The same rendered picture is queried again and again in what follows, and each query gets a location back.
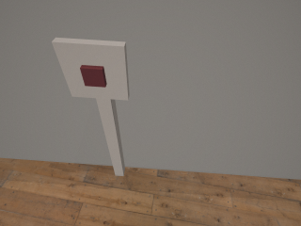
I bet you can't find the panel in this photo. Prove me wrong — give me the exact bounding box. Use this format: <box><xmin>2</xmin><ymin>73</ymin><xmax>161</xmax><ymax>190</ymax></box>
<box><xmin>52</xmin><ymin>38</ymin><xmax>130</xmax><ymax>176</ymax></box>

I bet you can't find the button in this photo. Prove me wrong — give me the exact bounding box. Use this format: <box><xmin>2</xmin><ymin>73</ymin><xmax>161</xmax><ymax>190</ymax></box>
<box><xmin>80</xmin><ymin>65</ymin><xmax>107</xmax><ymax>88</ymax></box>

